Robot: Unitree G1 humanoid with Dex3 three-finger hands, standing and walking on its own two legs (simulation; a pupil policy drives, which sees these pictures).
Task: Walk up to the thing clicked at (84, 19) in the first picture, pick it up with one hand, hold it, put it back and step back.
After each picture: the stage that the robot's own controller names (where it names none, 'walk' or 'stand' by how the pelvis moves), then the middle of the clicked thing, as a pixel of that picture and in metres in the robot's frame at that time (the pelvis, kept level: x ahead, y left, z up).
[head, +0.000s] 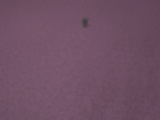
stand; (84, 22) +1.90 +0.02 -0.72
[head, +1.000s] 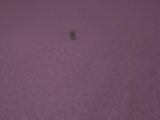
walk; (72, 35) +1.76 +0.28 -0.70
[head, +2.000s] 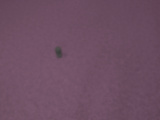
walk; (58, 52) +1.21 +0.35 -0.71
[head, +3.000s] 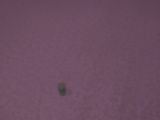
walk; (62, 89) +0.77 +0.26 -0.71
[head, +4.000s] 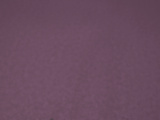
walk; out of the picture +0.47 +0.21 -0.70
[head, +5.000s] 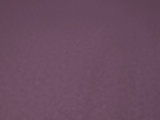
stand; out of the picture +0.38 +0.20 -0.72
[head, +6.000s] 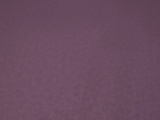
stand; out of the picture +0.38 +0.21 -0.73
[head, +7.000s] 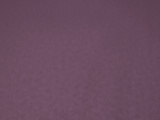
stand; out of the picture +0.38 +0.22 -0.73
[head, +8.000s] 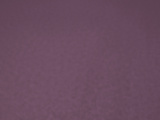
stand; out of the picture +0.37 +0.22 -0.73
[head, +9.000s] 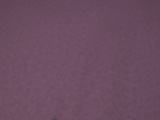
go down; out of the picture +0.39 +0.21 -0.71
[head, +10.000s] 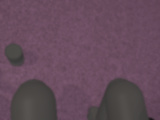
go down; (15, 55) +0.46 +0.25 -0.28
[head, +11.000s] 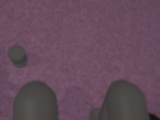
close in; (18, 57) +0.46 +0.25 -0.28
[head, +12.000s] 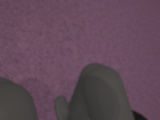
close in; out of the picture +0.44 +0.29 -0.22
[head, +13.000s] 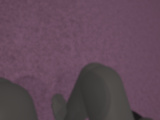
close; out of the picture +0.43 +0.29 -0.23
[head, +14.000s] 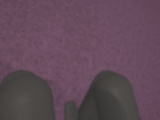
lift; out of the picture +0.36 +0.28 -0.20
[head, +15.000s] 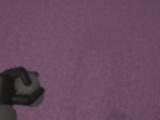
lift; (30, 90) +0.32 +0.19 +0.00
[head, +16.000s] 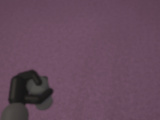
hold; (40, 93) +0.33 +0.17 +0.00
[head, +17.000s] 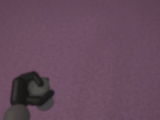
hold; (42, 94) +0.33 +0.17 +0.00
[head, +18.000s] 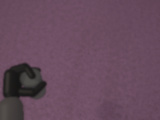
crouch; (34, 84) +0.36 +0.19 -0.06
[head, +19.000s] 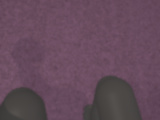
lower; out of the picture +0.49 +0.28 -0.10
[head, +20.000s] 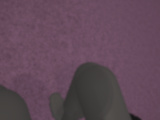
lower; out of the picture +0.43 +0.30 -0.23
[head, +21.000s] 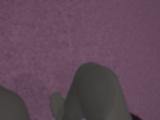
lower; out of the picture +0.44 +0.30 -0.23
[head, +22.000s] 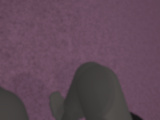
lower; out of the picture +0.44 +0.30 -0.23
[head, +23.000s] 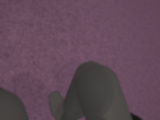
lower; out of the picture +0.44 +0.31 -0.23
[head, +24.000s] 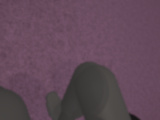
open; out of the picture +0.44 +0.28 -0.24
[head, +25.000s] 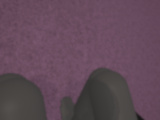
stand; out of the picture +0.44 +0.26 -0.25
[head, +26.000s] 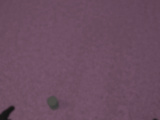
stand; (53, 103) +0.43 +0.19 -0.57
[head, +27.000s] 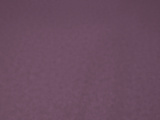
stand; out of the picture +0.41 +0.18 -0.67
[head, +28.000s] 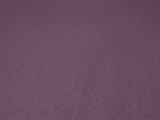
stand; out of the picture +0.40 +0.18 -0.67
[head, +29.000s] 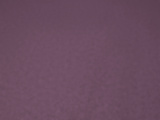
stand; out of the picture +0.41 +0.16 -0.72
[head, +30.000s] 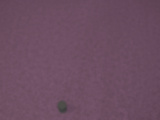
walk; (62, 107) +0.47 +0.13 -0.71
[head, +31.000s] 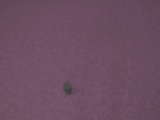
walk; (67, 88) +0.67 +0.19 -0.70
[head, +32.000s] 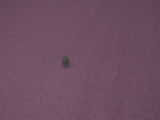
walk; (65, 62) +1.00 +0.20 -0.70
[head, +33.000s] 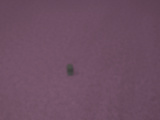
stand; (70, 70) +1.02 +0.17 -0.71
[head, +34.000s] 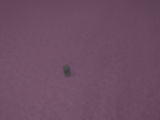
stand; (66, 71) +1.04 +0.20 -0.72
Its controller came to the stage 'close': yes
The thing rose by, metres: 0.70
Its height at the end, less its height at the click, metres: +0.00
